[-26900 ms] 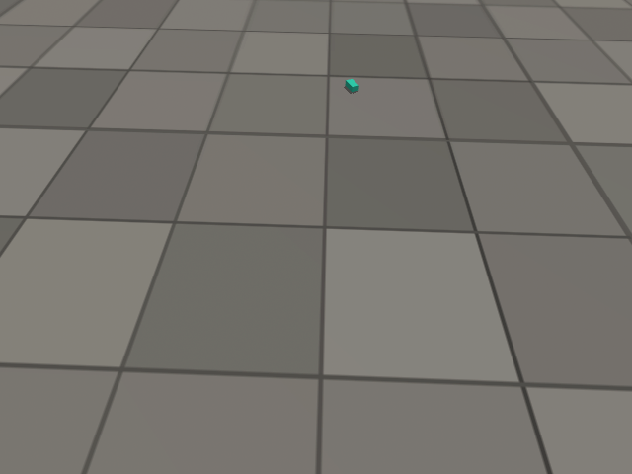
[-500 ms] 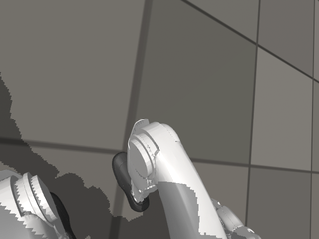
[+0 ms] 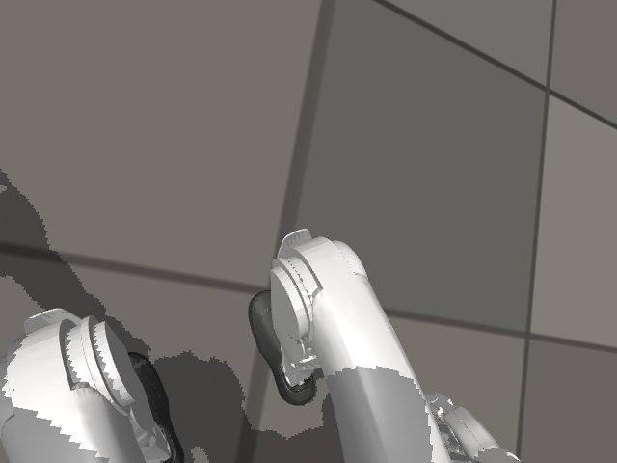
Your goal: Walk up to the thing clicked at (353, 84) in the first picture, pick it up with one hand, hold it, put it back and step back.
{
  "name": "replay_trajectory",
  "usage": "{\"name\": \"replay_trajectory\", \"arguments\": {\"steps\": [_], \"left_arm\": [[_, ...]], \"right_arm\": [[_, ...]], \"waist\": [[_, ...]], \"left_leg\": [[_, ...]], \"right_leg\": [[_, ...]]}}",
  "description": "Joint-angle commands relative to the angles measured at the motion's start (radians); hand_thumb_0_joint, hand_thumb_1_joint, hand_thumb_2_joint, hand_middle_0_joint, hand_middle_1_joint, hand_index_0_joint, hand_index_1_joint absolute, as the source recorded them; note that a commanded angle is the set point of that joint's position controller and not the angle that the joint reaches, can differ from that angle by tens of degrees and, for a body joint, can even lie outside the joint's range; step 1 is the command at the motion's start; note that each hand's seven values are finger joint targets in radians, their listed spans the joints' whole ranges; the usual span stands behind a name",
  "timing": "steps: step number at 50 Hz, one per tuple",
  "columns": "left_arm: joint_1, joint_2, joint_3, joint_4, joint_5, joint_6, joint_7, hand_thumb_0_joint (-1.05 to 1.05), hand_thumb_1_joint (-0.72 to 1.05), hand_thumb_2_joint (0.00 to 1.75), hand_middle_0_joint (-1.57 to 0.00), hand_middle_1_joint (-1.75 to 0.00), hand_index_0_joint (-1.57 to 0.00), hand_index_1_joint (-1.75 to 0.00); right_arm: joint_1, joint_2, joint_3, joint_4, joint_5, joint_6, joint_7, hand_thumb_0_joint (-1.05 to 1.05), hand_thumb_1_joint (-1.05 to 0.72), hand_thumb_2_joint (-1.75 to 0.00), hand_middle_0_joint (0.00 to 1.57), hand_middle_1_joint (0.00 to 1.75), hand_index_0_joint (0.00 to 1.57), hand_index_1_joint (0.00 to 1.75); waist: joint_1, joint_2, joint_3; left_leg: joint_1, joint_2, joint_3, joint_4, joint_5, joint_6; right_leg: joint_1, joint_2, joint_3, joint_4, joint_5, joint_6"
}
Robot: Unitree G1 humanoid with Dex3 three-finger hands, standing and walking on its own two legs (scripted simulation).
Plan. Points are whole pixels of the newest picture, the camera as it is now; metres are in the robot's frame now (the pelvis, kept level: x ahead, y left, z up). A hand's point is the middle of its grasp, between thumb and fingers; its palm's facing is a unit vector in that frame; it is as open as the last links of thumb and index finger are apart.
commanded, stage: rest palm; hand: left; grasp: from above
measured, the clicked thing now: out of the picture +0.56 +0.32 -0.32
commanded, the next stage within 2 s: none
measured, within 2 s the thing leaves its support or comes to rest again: neither
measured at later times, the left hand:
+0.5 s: hand out of the picture +0.52 +0.31 -0.22, palm faces -0.36 -0.02 -0.93, open 14.4 cm
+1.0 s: hand out of the picture +0.52 +0.30 -0.26, palm faces -0.52 -0.10 -0.85, open 14.4 cm
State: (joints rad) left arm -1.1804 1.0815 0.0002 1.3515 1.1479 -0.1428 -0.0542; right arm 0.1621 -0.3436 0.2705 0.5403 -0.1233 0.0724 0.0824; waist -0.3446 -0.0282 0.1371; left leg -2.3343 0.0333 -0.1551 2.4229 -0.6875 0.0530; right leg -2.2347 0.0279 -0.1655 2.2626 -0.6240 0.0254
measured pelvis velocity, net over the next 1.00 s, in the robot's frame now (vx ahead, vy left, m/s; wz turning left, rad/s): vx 0.00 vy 0.00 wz -0.05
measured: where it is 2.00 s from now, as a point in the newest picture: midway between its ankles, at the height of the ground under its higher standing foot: (225, 400)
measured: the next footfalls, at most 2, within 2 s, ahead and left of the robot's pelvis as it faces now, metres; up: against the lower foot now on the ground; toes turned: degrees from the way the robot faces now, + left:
none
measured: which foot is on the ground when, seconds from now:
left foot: down 0.00-1.00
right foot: down 0.00-1.00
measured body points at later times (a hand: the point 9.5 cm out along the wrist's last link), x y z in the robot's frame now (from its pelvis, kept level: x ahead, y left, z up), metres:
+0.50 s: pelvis +0.00 +0.00 -0.02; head +0.29 +0.11 +0.31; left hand +0.54 +0.31 -0.17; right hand +0.06 -0.26 -0.08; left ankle +0.07 +0.11 -0.30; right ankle +0.12 -0.11 -0.30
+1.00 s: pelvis +0.00 +0.00 -0.01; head +0.32 +0.12 +0.29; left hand +0.54 +0.30 -0.21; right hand +0.03 -0.27 -0.05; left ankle +0.07 +0.11 -0.30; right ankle +0.12 -0.11 -0.30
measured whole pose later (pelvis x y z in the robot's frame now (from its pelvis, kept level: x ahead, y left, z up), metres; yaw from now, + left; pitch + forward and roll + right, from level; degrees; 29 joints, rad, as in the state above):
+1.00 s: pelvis +0.00 +0.00 -0.01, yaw -3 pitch +31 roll -15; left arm -1.18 1.14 0.03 1.46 1.28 -0.32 0.25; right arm 0.15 -0.37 0.37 0.51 -0.19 0.03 0.09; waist -0.42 -0.16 0.21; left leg -2.34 0.03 -0.23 2.48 -0.72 0.03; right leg -2.23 0.04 -0.23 2.29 -0.63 0.01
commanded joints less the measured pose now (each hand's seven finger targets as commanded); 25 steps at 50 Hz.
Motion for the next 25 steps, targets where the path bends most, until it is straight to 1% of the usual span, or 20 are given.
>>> {"name": "replay_trajectory", "arguments": {"steps": [1,2,3,4,5,7,8,11,13,14,15,16,17,18,19,20,21,22,24,25], "left_arm": [[-0.339,0.116,-0.009,-0.244,-0.065,-0.216,-0.046,0.00,-0.33,0.76,-0.05,-1.17,-0.17,-1.04],[-0.342,0.129,-0.006,-0.244,-0.053,-0.261,-0.031,0.00,-0.34,0.78,-0.04,-1.17,-0.16,-1.05],[-0.337,0.132,-0.009,-0.228,-0.034,-0.303,-0.007,0.00,-0.36,0.81,-0.04,-1.15,-0.14,-1.05],[-0.333,0.147,-0.012,-0.226,-0.002,-0.341,0.025,0.00,-0.39,0.85,-0.04,-1.13,-0.12,-1.04],[-0.340,0.152,-0.018,-0.213,0.021,-0.375,0.066,0.00,-0.39,0.85,-0.04,-1.12,-0.12,-1.04],[-0.306,0.167,-0.008,-0.112,0.073,-0.400,0.178,0.00,-0.44,0.89,-0.05,-1.07,-0.10,-1.02],[-0.320,0.202,0.017,-0.098,0.098,-0.396,0.238,0.00,-0.47,0.91,-0.05,-1.04,-0.08,-1.00],[-0.355,0.229,0.049,-0.062,0.186,-0.353,0.417,0.00,-0.50,0.94,-0.06,-0.99,-0.06,-0.98],[-0.360,0.208,0.041,-0.002,0.228,-0.315,0.526,0.00,-0.52,0.96,-0.07,-0.95,-0.06,-0.96],[-0.370,0.204,0.049,0.024,0.243,-0.290,0.569,0.00,-0.54,0.97,-0.07,-0.93,-0.05,-0.95],[-0.382,0.190,0.037,0.038,0.258,-0.263,0.606,0.00,-0.55,0.99,-0.07,-0.91,-0.05,-0.94],[-0.402,0.169,0.019,0.078,0.263,-0.229,0.637,0.00,-0.58,1.00,-0.07,-0.91,-0.04,-0.94],[-0.408,0.155,0.019,0.095,0.262,-0.197,0.660,0.00,-0.60,1.02,-0.08,-0.90,-0.03,-0.94],[-0.415,0.135,0.002,0.132,0.257,-0.161,0.680,0.00,-0.61,1.04,-0.08,-0.88,-0.02,-0.94],[-0.424,0.127,-0.002,0.167,0.245,-0.126,0.694,0.00,-0.61,1.05,-0.08,-0.89,-0.02,-0.94],[-0.428,0.126,-0.008,0.196,0.234,-0.093,0.701,0.00,-0.61,1.05,-0.08,-0.88,-0.02,-0.94],[-0.446,0.123,-0.002,0.182,0.221,-0.065,0.695,0.00,-0.61,1.05,-0.07,-0.89,-0.02,-0.95],[-0.434,0.126,-0.006,0.227,0.203,-0.036,0.685,0.00,-0.61,1.04,-0.08,-0.89,-0.03,-0.95],[-0.447,0.109,-0.023,0.246,0.156,0.003,0.640,0.00,-0.61,1.04,-0.08,-0.92,-0.04,-0.97],[-0.447,0.130,-0.015,0.249,0.134,0.017,0.617,0.00,-0.61,1.04,-0.07,-0.93,-0.03,-0.97]], "right_arm": [[0.221,-0.325,-0.105,0.039,-0.030,0.017,-0.054,0.00,-0.90,-0.89,0.20,0.30,0.20,0.30],[0.207,-0.322,-0.093,0.046,-0.040,0.017,-0.056,0.00,-0.90,-0.90,0.20,0.30,0.20,0.30],[0.194,-0.327,-0.089,0.047,-0.048,0.019,-0.060,0.00,-0.90,-0.90,0.20,0.30,0.20,0.30],[0.179,-0.322,-0.076,0.047,-0.055,0.019,-0.058,0.00,-0.90,-0.90,0.20,0.30,0.20,0.30],[0.168,-0.315,-0.068,0.051,-0.062,0.021,-0.055,0.00,-0.90,-0.90,0.20,0.30,0.20,0.30],[0.140,-0.311,-0.051,0.058,-0.076,0.027,-0.040,0.00,-0.90,-0.90,0.20,0.30,0.20,0.30],[0.125,-0.297,-0.044,0.061,-0.082,0.031,-0.031,0.00,-0.89,-0.90,0.20,0.30,0.20,0.30],[0.099,-0.290,-0.047,0.067,-0.095,0.035,-0.015,0.00,-0.89,-0.90,0.20,0.30,0.20,0.30],[0.090,-0.289,-0.058,0.073,-0.095,0.021,-0.012,0.00,-0.89,-0.90,0.20,0.30,0.20,0.30],[0.089,-0.293,-0.068,0.085,-0.092,0.010,-0.012,0.00,-0.90,-0.90,0.20,0.30,0.20,0.30],[0.089,-0.290,-0.070,0.097,-0.093,-0.004,-0.014,0.00,-0.90,-0.90,0.20,0.30,0.20,0.30],[0.088,-0.281,-0.072,0.103,-0.091,-0.017,-0.013,0.00,-0.90,-0.90,0.20,0.30,0.20,0.30],[0.104,-0.283,-0.079,0.110,-0.088,-0.033,-0.012,0.00,-0.90,-0.90,0.20,0.30,0.20,0.30],[0.109,-0.277,-0.076,0.117,-0.084,-0.046,-0.010,0.00,-0.90,-0.90,0.20,0.30,0.20,0.30],[0.118,-0.278,-0.073,0.113,-0.077,-0.061,-0.010,0.00,-0.91,-0.90,0.20,0.30,0.20,0.30],[0.126,-0.280,-0.072,0.115,-0.079,-0.072,-0.011,0.00,-0.91,-0.90,0.20,0.30,0.20,0.30],[0.145,-0.286,-0.075,0.115,-0.076,-0.086,-0.007,0.00,-0.91,-0.90,0.20,0.30,0.20,0.30],[0.140,-0.285,-0.073,0.113,-0.071,-0.097,-0.006,0.00,-0.91,-0.90,0.20,0.30,0.20,0.30],[0.144,-0.289,-0.072,0.102,-0.066,-0.119,-0.005,0.00,-0.91,-0.90,0.20,0.30,0.20,0.30],[0.146,-0.291,-0.067,0.100,-0.061,-0.125,-0.005,0.00,-0.91,-0.90,0.20,0.30,0.20,0.30]], "waist": [[-0.108,0.314,-0.625],[-0.103,0.350,-0.635],[-0.089,0.372,-0.637],[-0.084,0.417,-0.659],[-0.076,0.456,-0.685],[-0.072,0.505,-0.647],[-0.059,0.531,-0.661],[-0.064,0.593,-0.677],[-0.095,0.585,-0.679],[-0.100,0.580,-0.681],[-0.113,0.600,-0.693],[-0.111,0.596,-0.702],[-0.133,0.574,-0.698],[-0.134,0.566,-0.695],[-0.151,0.556,-0.672],[-0.154,0.536,-0.665],[-0.170,0.515,-0.666],[-0.159,0.490,-0.660],[-0.178,0.456,-0.641],[-0.168,0.445,-0.646]], "left_leg": [[0.464,-0.004,0.000,-0.178,0.166,-0.041],[0.499,-0.004,-0.010,-0.182,0.166,-0.046],[0.547,-0.006,-0.031,-0.185,0.172,-0.055],[0.604,-0.004,-0.043,-0.193,0.191,-0.060],[0.649,0.001,-0.051,-0.198,0.212,-0.063],[0.686,0.003,-0.070,-0.223,0.241,-0.069],[0.697,0.010,-0.057,-0.235,0.246,-0.064],[0.724,0.016,-0.040,-0.254,0.281,-0.054],[0.714,0.018,-0.025,-0.237,0.277,-0.046],[0.701,0.017,-0.026,-0.236,0.281,-0.047],[0.707,0.017,-0.017,-0.233,0.298,-0.049],[0.677,0.015,-0.005,-0.221,0.288,-0.045],[0.659,0.014,-0.007,-0.215,0.294,-0.044],[0.626,0.013,0.000,-0.209,0.280,-0.042],[0.603,0.012,0.005,-0.204,0.267,-0.039],[0.565,0.010,0.012,-0.204,0.245,-0.034],[0.547,0.014,0.006,-0.194,0.248,-0.033],[0.508,0.014,0.010,-0.187,0.229,-0.028],[0.460,0.015,0.015,-0.185,0.171,-0.018],[0.433,0.018,0.013,-0.184,0.161,-0.017]], "right_leg": [[0.374,0.037,-0.043,-0.235,0.129,-0.075],[0.366,0.037,-0.050,-0.224,0.130,-0.073],[0.325,0.035,-0.058,-0.209,0.130,-0.078],[0.308,0.034,-0.065,-0.194,0.141,-0.075],[0.290,0.033,-0.069,-0.178,0.152,-0.072],[0.261,0.030,-0.081,-0.150,0.165,-0.065],[0.263,0.035,-0.081,-0.142,0.169,-0.061],[0.249,0.032,-0.081,-0.124,0.210,-0.055],[0.225,0.038,-0.081,-0.121,0.227,-0.056],[0.206,0.037,-0.084,-0.115,0.237,-0.054],[0.210,0.037,-0.080,-0.114,0.256,-0.055],[0.206,0.043,-0.075,-0.115,0.260,-0.058],[0.213,0.039,-0.077,-0.120,0.273,-0.052],[0.220,0.044,-0.076,-0.125,0.272,-0.055],[0.231,0.045,-0.071,-0.129,0.277,-0.053],[0.258,0.049,-0.065,-0.145,0.276,-0.051],[0.254,0.039,-0.065,-0.137,0.283,-0.046],[0.260,0.041,-0.061,-0.140,0.274,-0.047],[0.266,0.038,-0.048,-0.159,0.231,-0.045],[0.287,0.037,-0.047,-0.162,0.221,-0.044]]}}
